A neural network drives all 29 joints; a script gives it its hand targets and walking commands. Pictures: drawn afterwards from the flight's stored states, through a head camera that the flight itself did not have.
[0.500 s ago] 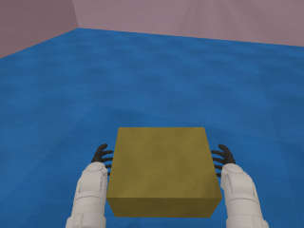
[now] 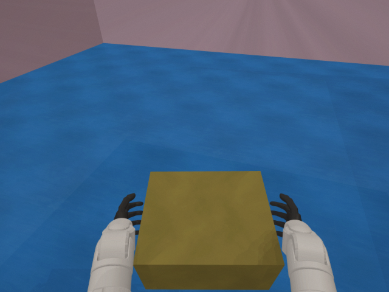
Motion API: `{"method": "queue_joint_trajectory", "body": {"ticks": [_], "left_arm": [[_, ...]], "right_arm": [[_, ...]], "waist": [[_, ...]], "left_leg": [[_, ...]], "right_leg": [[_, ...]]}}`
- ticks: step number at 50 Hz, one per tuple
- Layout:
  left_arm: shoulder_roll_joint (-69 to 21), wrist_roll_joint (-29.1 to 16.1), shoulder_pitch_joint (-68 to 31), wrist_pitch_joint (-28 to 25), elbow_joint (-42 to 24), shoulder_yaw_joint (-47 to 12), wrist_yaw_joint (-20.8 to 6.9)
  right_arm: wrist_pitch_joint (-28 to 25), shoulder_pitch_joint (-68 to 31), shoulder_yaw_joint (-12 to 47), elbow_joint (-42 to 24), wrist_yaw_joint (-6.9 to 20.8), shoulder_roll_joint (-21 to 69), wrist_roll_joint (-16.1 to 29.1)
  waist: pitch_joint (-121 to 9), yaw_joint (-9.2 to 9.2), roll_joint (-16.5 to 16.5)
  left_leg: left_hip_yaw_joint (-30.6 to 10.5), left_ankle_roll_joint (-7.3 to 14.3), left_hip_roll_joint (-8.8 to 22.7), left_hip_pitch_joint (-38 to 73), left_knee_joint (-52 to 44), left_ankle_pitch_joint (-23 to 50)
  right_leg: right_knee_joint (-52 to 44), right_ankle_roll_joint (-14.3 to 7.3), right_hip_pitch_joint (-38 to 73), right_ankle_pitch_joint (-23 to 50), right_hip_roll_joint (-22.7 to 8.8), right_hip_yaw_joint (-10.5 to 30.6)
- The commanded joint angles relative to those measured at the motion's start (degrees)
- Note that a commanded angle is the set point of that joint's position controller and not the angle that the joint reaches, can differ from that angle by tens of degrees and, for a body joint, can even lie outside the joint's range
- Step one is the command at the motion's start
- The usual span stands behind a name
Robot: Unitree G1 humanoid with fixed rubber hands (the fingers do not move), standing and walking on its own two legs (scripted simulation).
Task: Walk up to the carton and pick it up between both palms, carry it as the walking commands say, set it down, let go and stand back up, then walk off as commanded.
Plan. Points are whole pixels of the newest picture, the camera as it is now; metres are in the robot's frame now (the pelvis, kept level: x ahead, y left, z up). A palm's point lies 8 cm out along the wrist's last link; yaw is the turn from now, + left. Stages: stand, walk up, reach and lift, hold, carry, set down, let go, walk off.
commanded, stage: hold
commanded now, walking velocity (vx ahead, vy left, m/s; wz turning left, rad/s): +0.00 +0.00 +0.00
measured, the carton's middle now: (205, 227) +0.32 +0.00 -0.03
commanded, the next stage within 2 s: carry in 0.26 s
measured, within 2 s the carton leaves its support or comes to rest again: neither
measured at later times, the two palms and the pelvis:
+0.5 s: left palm (130, 232) +0.25 +0.16 +0.05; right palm (314, 243) +0.23 -0.21 +0.05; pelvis -0.04 -0.02 -0.03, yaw -2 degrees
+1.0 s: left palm out of the picture +0.07 +0.06 +0.07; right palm out of the picture +0.06 -0.30 +0.06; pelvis -0.16 -0.11 -0.04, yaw -2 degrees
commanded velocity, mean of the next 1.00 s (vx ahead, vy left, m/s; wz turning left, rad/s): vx -0.20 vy -0.16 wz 0.00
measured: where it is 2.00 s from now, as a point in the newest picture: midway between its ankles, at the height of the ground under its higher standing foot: outside the picture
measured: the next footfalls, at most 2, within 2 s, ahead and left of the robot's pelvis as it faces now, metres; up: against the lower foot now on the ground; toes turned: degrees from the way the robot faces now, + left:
left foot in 0.72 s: -0.01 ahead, +0.08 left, +0.00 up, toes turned +4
right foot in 0.94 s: -0.07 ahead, -0.23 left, +0.00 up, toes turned -6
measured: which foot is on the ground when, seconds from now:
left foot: down 0.00-0.56, up 0.58-0.70, down 0.72-0.96, up 0.98-1.00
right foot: down 0.00-0.72, up 0.74-0.92, down 0.94-1.00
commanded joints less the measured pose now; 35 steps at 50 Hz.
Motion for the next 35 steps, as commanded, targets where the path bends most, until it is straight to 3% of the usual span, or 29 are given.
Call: {"method": "queue_joint_trajectory", "body": {"ticks": [1, 12, 13, 14, 16, 17, 19, 22, 25, 27, 28, 29, 30, 31, 33, 35], "left_arm": [[-52.5, -17.9, -37.6, -3.4, -5.9, -33.9, -24.5], [-52.6, -18.0, -37.8, -3.2, -6.3, -34.4, -24.2], [-53.1, -19.8, -40.2, -2.7, -11.2, -37.4, -23.0], [-53.0, -20.1, -38.6, -2.0, -10.6, -37.4, -22.5], [-53.8, -21.2, -37.8, -0.1, -12.4, -39.1, -21.7], [-54.1, -21.6, -37.6, 1.0, -13.2, -40.0, -21.4], [-54.3, -21.5, -36.6, 3.6, -12.4, -40.1, -21.0], [-56.4, -24.3, -38.7, 6.6, -17.7, -43.1, -19.7], [-56.9, -26.4, -37.4, 10.6, -24.2, -45.1, -17.6], [-54.7, -27.6, -36.7, 13.8, -28.9, -45.9, -15.8], [-53.5, -28.0, -35.6, 15.5, -31.6, -46.3, -14.7], [-52.4, -28.5, -35.7, 17.1, -35.8, -46.9, -13.6], [-51.7, -27.7, -31.6, 18.9, -36.4, -46.1, -12.4], [-51.0, -27.1, -28.2, 20.6, -36.7, -45.5, -11.4], [-50.7, -27.5, -25.7, 22.8, -39.5, -44.4, -9.4], [-49.2, -27.8, -24.6, 25.0, -41.9, -44.6, -7.8]], "right_arm": [[-1.8, -35.5, 34.6, -3.3, 26.2, 53.6, 16.3], [-1.7, -35.5, 34.5, -3.7, 26.2, 53.1, 16.3], [-2.0, -36.2, 36.3, -9.0, 24.4, 54.4, 17.5], [-1.1, -34.8, 36.6, -8.9, 24.0, 54.2, 18.0], [0.8, -35.9, 38.3, -12.0, 23.0, 53.4, 19.7], [2.0, -34.6, 38.0, -12.1, 22.6, 52.7, 19.7], [4.6, -33.6, 37.0, -12.3, 21.8, 50.6, 19.1], [7.7, -35.6, 40.0, -18.0, 20.7, 51.5, 21.6], [12.2, -36.4, 43.1, -24.6, 19.0, 52.7, 24.7], [15.9, -36.5, 45.0, -28.4, 17.7, 52.4, 26.7], [17.8, -36.1, 46.5, -30.9, 17.0, 52.5, 28.1], [19.7, -36.1, 48.3, -33.5, 16.3, 52.6, 29.7], [21.5, -35.0, 49.7, -34.9, 15.7, 52.1, 30.8], [22.9, -32.6, 49.7, -35.7, 15.2, 51.3, 31.3], [25.1, -30.9, 50.5, -39.5, 13.9, 51.2, 32.7], [27.1, -28.0, 50.6, -41.6, 12.8, 49.7, 33.0]], "waist": [[-13.6, 0.11, -1.1], [-12.9, -0.18, -0.1], [-22.5, -0.56, 0.8], [-24.3, -0.42, 1.4], [-25.3, -0.74, 2.1], [-24.6, -1.13, 3.2], [-20.1, -1.24, 5.2], [-16.8, -1.28, 7.3], [-16.8, -1.21, 6.1], [-15.7, -1.16, 1.6], [-15.1, -0.96, -3.7], [-14.9, -0.77, -10.9], [-15.5, -0.56, -12.7], [-15.6, -0.57, -9.3], [-14.8, -0.82, -7.1], [-15.2, -1.99, -5.7]], "left_leg": [[4.1, 0.1, -5.0, 4.6, -1.1, 11.7], [4.0, 0.0, -5.1, 4.7, -1.1, 10.5], [-0.7, 0.2, 9.6, 4.5, 12.6, 26.9], [-2.4, 0.7, 11.0, 2.9, 15.9, 34.1], [-4.7, 2.1, 13.4, 2.2, 18.3, 38.5], [-6.4, 3.1, 14.3, 1.1, 18.2, 37.5], [-7.9, 3.9, 15.4, -5.7, 16.7, 22.9], [-9.0, 3.7, 16.0, -12.8, 16.1, 15.4], [-8.3, 3.9, 15.7, -16.9, 17.4, 10.0], [-4.2, 2.5, 12.6, -21.4, 21.4, 0.5], [0.5, 1.0, 8.6, -24.0, 26.3, -6.9], [6.1, 0.1, 3.5, -25.7, 35.3, -17.3], [9.6, -0.2, 1.7, -24.4, 43.6, -25.4], [8.7, 0.4, 2.2, -23.2, 46.0, -26.0], [8.1, 1.9, 4.1, -20.9, 39.7, -22.2], [7.6, 3.4, 5.7, -13.5, 21.7, -12.9]], "right_leg": [[-1.6, 0.7, 2.7, 12.3, 4.2, -3.0], [-1.4, 0.4, 2.3, 10.9, 4.2, -3.0], [13.3, -0.3, 1.6, 22.4, -7.6, -0.7], [17.0, -0.1, 0.6, 24.4, -7.2, -0.7], [21.2, 0.3, -5.0, 23.5, -6.5, -0.8], [22.3, 0.4, -7.6, 18.9, -6.1, -0.6], [22.2, 0.0, -10.8, 9.3, -5.8, -0.7], [23.5, -0.7, -12.3, 5.4, -5.1, -1.1], [23.7, -1.7, -12.5, 3.0, -4.8, -0.8], [18.7, -3.5, -12.0, 3.1, -7.0, 2.6], [13.1, -5.2, -11.8, 3.0, -10.1, 6.7], [7.1, -8.5, -12.8, 2.8, -14.8, 12.0], [5.7, -11.5, -14.7, 5.2, -17.7, 13.1], [5.8, -12.6, -16.2, 3.4, -16.9, 11.3], [7.7, -12.3, -18.1, 3.2, -14.2, 7.2], [10.8, -8.8, -20.4, -0.8, -10.3, 3.6]]}}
